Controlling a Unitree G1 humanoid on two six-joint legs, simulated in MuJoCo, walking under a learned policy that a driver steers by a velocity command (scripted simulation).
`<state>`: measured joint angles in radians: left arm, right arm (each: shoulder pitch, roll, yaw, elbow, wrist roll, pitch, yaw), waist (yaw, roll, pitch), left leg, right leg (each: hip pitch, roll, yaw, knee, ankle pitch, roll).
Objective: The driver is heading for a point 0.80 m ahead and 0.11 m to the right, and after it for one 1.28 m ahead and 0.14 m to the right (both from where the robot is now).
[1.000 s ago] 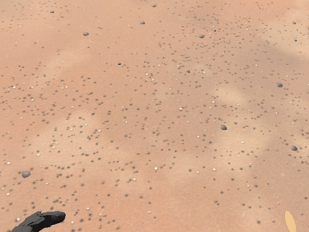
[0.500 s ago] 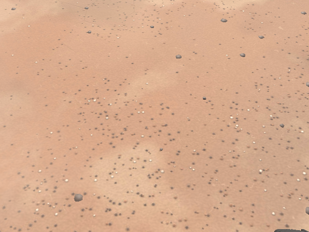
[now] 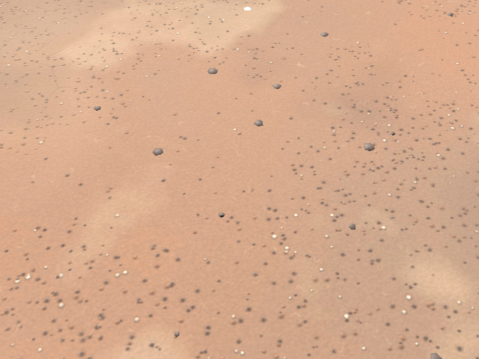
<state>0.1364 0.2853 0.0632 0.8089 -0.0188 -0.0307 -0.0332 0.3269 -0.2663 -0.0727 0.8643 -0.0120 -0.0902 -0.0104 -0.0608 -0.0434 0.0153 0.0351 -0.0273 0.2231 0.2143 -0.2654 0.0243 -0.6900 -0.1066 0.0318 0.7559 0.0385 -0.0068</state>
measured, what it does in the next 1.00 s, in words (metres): walks ahead, turning right: right foot, then left foot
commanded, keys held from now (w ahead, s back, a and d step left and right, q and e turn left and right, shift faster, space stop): w+e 0.44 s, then w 0.48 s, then w+q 0.08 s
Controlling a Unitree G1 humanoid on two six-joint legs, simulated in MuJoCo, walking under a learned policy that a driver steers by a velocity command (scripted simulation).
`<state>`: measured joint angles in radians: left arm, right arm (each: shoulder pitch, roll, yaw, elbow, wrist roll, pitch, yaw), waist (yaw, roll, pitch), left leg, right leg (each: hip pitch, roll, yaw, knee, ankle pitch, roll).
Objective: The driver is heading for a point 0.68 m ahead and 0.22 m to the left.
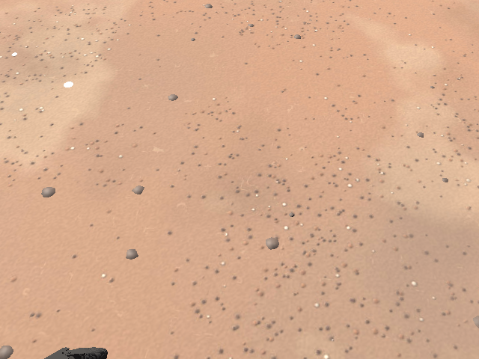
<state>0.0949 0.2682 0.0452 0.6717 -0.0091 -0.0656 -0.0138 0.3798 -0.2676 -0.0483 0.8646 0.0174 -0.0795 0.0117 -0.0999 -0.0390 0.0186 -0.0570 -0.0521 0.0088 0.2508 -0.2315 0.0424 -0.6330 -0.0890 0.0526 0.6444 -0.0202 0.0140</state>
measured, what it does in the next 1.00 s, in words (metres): walks ahead, turning left: right foot, then left foot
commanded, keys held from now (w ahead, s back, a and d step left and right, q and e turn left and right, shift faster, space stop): w+q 0.74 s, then q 0.20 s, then no key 0.06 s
